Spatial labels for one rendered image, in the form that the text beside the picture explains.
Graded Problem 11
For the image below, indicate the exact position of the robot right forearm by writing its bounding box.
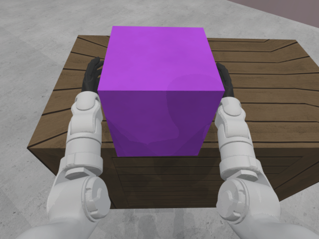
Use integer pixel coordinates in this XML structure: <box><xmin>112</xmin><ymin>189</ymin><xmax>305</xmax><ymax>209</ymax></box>
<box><xmin>215</xmin><ymin>97</ymin><xmax>273</xmax><ymax>189</ymax></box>

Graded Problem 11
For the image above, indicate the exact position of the carton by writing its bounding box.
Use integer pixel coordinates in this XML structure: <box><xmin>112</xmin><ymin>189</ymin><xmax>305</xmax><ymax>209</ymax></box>
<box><xmin>97</xmin><ymin>26</ymin><xmax>225</xmax><ymax>157</ymax></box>

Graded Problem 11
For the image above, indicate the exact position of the right robot upper arm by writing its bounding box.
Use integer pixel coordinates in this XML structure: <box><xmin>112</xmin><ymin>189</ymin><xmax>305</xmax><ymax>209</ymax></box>
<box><xmin>216</xmin><ymin>178</ymin><xmax>319</xmax><ymax>239</ymax></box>

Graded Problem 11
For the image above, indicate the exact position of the robot left hand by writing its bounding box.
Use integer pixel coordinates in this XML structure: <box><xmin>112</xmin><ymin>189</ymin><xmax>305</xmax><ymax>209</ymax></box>
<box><xmin>81</xmin><ymin>57</ymin><xmax>104</xmax><ymax>94</ymax></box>

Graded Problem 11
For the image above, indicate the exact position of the robot right hand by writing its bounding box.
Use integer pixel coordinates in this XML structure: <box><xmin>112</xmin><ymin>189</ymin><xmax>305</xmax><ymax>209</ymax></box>
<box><xmin>216</xmin><ymin>62</ymin><xmax>234</xmax><ymax>98</ymax></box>

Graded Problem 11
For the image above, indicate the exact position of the left robot upper arm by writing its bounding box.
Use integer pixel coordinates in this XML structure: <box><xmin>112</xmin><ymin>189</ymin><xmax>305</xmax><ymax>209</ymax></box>
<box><xmin>16</xmin><ymin>175</ymin><xmax>111</xmax><ymax>239</ymax></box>

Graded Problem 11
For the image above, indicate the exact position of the robot left forearm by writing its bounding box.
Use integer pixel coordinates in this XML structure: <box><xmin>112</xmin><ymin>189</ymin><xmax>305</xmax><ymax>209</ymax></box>
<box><xmin>46</xmin><ymin>91</ymin><xmax>103</xmax><ymax>215</ymax></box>

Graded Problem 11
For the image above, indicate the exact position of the pedestal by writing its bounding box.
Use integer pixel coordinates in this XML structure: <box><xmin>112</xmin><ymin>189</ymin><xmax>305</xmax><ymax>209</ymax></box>
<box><xmin>27</xmin><ymin>35</ymin><xmax>319</xmax><ymax>209</ymax></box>

